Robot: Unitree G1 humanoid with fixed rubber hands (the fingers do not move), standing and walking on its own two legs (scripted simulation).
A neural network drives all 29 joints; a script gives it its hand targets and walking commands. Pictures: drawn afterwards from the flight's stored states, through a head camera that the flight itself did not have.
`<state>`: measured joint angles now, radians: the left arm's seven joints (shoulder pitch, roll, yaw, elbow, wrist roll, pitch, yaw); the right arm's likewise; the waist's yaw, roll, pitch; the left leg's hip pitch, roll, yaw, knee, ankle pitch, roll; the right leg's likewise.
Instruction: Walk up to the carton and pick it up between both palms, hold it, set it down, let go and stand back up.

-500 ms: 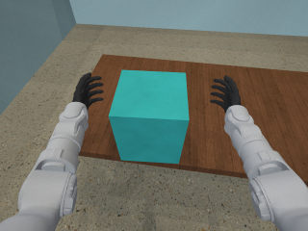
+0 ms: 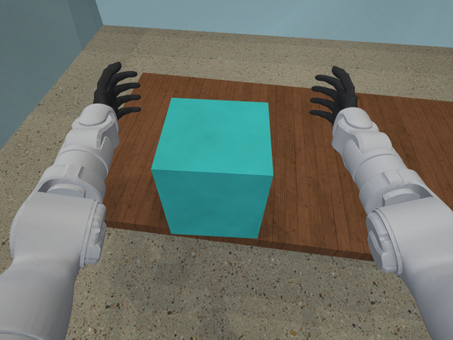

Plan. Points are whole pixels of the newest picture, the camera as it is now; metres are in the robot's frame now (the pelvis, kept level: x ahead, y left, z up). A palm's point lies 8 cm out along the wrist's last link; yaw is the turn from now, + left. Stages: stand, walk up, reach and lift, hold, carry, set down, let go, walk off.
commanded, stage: reach and lift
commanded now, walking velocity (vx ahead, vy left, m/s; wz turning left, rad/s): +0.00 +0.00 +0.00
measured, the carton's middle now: (216, 172) +0.48 +0.05 -0.02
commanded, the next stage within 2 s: none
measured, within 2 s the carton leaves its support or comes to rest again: neither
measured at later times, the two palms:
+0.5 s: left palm (128, 157) +0.45 +0.22 +0.06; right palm (319, 160) +0.45 -0.16 +0.06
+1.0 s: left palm (137, 170) +0.44 +0.21 +0.02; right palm (305, 166) +0.45 -0.14 +0.03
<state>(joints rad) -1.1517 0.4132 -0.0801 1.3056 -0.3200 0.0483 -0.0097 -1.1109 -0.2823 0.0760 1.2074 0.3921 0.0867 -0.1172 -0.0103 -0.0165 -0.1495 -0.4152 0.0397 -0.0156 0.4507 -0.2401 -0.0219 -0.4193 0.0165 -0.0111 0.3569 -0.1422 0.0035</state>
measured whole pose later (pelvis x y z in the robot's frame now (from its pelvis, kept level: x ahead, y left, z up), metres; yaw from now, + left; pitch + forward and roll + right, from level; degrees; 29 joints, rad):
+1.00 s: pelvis -0.01 +0.00 -0.04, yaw +2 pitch +27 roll -1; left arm -1.12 0.28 -0.07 1.61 -0.29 -0.44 0.00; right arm -1.05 -0.16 0.02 1.42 0.28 -0.35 -0.11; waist -0.02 -0.01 -0.27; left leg -0.89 0.03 -0.04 0.75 -0.32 -0.02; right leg -0.90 -0.01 -0.05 0.69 -0.26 0.00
